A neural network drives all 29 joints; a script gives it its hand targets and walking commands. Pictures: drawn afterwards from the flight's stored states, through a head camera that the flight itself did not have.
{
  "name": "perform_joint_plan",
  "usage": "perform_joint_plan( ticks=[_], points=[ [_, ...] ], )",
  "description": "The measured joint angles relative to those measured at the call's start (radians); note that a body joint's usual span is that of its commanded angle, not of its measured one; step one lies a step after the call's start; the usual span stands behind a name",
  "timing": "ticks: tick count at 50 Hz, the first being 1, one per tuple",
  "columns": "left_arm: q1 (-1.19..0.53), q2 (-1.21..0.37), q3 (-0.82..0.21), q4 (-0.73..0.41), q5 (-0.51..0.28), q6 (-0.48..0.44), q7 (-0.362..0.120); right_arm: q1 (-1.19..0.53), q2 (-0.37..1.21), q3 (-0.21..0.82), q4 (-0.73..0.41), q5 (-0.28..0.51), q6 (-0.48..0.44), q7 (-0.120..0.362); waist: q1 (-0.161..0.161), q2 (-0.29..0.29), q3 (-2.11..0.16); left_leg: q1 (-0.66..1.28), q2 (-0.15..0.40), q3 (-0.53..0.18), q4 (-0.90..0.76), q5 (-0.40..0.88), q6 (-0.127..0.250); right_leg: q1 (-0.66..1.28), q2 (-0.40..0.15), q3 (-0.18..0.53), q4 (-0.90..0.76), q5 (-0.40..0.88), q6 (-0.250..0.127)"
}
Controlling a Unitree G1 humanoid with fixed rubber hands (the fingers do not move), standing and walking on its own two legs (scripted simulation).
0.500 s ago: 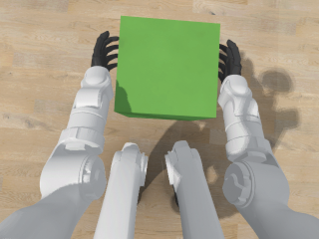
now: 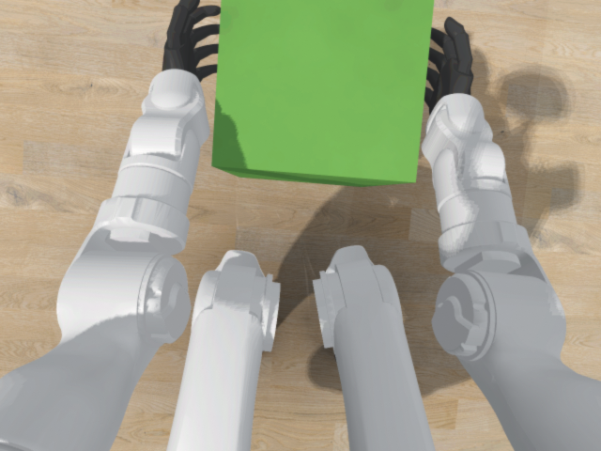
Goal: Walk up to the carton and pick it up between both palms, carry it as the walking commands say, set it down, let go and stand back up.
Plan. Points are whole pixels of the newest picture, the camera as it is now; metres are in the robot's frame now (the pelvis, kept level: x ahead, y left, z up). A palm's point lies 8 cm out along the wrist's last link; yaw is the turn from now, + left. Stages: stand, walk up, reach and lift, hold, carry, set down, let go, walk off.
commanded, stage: set down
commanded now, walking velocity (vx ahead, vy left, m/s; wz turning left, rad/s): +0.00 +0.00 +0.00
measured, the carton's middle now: (312, 104) +0.51 -0.03 -0.21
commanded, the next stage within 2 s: none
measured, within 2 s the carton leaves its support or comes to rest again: rests again in 1.12 s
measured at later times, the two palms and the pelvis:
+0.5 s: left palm (190, 78) +0.53 +0.12 -0.17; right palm (436, 98) +0.50 -0.18 -0.17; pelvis +0.00 +0.00 -0.02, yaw +0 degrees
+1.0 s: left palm (193, 85) +0.53 +0.12 -0.19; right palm (428, 104) +0.50 -0.18 -0.19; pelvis +0.00 +0.00 -0.03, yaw +0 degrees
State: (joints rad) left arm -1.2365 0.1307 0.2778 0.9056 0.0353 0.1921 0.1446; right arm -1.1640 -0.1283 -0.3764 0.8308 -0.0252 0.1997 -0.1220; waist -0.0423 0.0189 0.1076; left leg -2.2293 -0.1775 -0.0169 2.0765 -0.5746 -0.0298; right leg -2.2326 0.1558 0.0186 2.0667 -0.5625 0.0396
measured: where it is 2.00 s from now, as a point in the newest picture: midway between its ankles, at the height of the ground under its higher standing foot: (292, 340)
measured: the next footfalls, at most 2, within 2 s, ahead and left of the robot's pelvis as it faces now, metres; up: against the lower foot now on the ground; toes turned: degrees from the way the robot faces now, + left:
none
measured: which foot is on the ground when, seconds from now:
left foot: down 0.00-1.00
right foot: down 0.00-1.00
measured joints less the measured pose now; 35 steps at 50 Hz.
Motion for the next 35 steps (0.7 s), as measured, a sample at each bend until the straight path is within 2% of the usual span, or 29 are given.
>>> perform_joint_plan(
  ticks=[13, 35],
  points=[
    [-0.027, 0.037, -0.065, 0.015, -0.061, -0.006, 0.015, -0.028, -0.030, 0.053, 0.019, 0.063, -0.008, -0.017, -0.002, -0.007, 0.070, -0.018, 0.001, 0.006, 0.078, -0.025, -0.002, -0.018, -0.008, -0.016, 0.078, -0.024, -0.008],
    [-0.067, 0.045, -0.049, 0.097, -0.038, -0.027, 0.008, -0.067, -0.037, 0.040, 0.098, 0.032, -0.028, -0.012, -0.004, 0.000, 0.114, -0.013, 0.013, 0.017, 0.107, -0.024, 0.009, -0.010, -0.024, -0.024, 0.106, -0.026, -0.013]
  ],
)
